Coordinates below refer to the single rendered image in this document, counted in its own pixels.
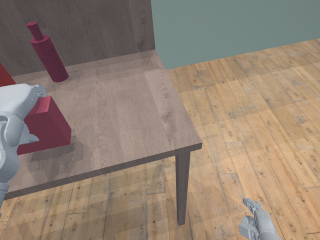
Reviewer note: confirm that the robot right hand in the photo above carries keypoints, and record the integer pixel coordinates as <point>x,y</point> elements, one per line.
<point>251,227</point>

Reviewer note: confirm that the table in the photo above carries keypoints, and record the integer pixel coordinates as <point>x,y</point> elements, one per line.
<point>118,99</point>

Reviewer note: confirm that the left robot forearm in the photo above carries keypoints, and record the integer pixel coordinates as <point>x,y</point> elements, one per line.
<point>11,128</point>

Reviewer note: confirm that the robot left hand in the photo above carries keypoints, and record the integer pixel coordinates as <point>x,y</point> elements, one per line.
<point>19,100</point>

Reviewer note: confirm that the sponge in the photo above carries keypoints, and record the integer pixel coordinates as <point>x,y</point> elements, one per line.
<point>46,122</point>

